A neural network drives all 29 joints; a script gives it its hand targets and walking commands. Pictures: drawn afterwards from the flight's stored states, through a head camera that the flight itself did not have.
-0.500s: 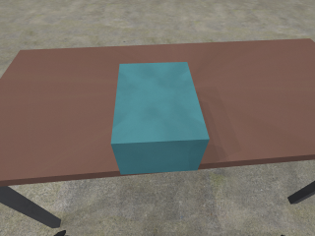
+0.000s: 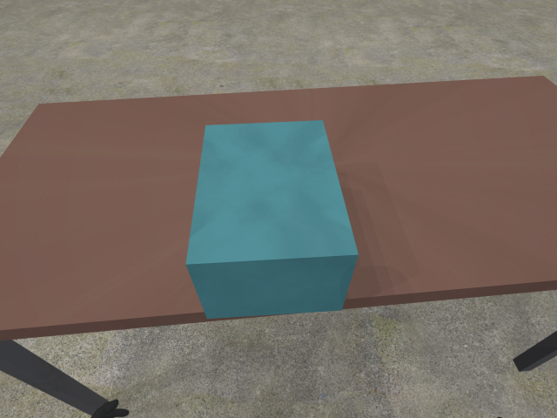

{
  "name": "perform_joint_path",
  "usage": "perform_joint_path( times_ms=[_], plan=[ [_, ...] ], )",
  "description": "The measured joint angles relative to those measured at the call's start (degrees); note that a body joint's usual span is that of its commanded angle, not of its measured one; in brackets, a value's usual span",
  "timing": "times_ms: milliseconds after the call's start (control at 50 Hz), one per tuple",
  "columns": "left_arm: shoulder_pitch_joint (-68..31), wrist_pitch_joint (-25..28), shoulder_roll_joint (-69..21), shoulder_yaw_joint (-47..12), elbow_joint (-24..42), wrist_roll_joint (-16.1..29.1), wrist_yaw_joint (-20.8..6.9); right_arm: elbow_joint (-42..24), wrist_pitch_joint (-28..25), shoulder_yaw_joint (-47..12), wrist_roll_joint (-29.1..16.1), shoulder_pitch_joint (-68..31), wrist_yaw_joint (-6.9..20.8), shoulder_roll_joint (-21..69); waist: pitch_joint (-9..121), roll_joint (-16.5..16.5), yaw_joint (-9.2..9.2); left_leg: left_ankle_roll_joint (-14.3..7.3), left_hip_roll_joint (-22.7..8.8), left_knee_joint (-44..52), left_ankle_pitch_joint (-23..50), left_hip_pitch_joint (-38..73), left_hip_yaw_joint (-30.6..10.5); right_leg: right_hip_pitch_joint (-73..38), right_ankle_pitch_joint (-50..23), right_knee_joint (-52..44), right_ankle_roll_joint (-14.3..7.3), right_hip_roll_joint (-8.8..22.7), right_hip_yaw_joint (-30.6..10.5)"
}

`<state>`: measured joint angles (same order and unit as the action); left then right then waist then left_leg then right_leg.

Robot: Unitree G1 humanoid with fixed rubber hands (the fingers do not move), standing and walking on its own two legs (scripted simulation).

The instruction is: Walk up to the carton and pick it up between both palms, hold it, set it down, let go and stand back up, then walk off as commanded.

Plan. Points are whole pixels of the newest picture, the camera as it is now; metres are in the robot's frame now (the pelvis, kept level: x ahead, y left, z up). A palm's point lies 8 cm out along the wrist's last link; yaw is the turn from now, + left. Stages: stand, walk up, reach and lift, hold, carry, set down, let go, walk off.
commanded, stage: walk up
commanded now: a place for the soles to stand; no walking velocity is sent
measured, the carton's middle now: (269, 211) +0.44 +0.04 +0.04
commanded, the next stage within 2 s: reach and lift in 0.58 s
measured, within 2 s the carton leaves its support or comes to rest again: neither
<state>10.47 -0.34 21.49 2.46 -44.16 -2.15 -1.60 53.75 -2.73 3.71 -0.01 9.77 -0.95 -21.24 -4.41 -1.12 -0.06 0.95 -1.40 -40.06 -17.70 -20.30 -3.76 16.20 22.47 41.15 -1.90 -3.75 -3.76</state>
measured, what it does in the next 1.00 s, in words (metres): stands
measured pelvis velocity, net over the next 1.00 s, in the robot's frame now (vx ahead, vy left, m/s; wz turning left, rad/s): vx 0.01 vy -0.01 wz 0.00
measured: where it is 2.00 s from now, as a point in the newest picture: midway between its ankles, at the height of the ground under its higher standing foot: outside the picture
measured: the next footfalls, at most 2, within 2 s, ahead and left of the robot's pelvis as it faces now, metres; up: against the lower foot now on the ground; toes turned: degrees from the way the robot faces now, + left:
none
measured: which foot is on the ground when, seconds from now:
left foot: down 0.00-1.00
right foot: down 0.00-1.00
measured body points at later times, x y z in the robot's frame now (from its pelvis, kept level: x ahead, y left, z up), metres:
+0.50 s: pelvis +0.00 +0.00 +0.00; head +0.02 +0.00 +0.45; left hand +0.13 +0.30 -0.10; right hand +0.10 -0.32 -0.11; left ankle +0.04 +0.15 -0.72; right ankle +0.00 -0.11 -0.72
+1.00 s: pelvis +0.01 -0.01 +0.01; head +0.02 +0.00 +0.46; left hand +0.20 +0.26 -0.07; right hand +0.16 -0.30 -0.07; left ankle +0.04 +0.15 -0.72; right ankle +0.00 -0.11 -0.72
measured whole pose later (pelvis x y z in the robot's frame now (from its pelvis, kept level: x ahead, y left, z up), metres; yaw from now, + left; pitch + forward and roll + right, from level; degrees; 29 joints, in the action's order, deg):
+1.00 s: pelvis +0.01 -0.01 +0.01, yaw +0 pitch -6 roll +1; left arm 4.5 -12.4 18.2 2.5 -32.8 -2.1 -0.2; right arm 49.1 -16.8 4.4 0.6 9.2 1.4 -17.7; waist -6.8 -3.2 -0.1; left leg 2.3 -1.4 -33.6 -15.6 -12.6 -3.7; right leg 9.6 21.4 37.1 -2.0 -3.3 -3.8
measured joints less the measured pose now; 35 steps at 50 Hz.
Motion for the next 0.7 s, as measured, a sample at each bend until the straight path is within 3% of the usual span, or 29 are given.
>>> perform_joint_path(
  times_ms=[620,640,700],
  plan=[
    [-0.59,-0.64,0.0,0.0,-0.32,0.0,0.0,0.0,-0.11,0.0,0.0,0.0,0.0,0.0,-0.04,0.0,0.0,0.29,0.02,0.68,0.25,0.42,-0.01,-0.1,0.02,0.0,-0.16,0.04,0.0],
    [-0.77,-1.35,-0.01,0.01,-0.39,0.0,0.07,0.4,-1.02,0.05,0.15,-0.1,0.15,0.0,-0.05,0.0,0.0,0.29,0.02,0.76,0.27,0.43,-0.01,-0.07,0.02,0.0,-0.16,0.04,0.0],
    [-3.91,-10.72,-0.15,0.02,-0.47,-0.01,1.03,2.02,-8.13,0.67,0.66,-1.25,2.18,-0.01,-0.8,0.0,-0.02,0.29,0.02,0.59,0.27,-0.01,0.03,0.49,0.02,0.41,-0.16,0.04,0.0]
  ],
)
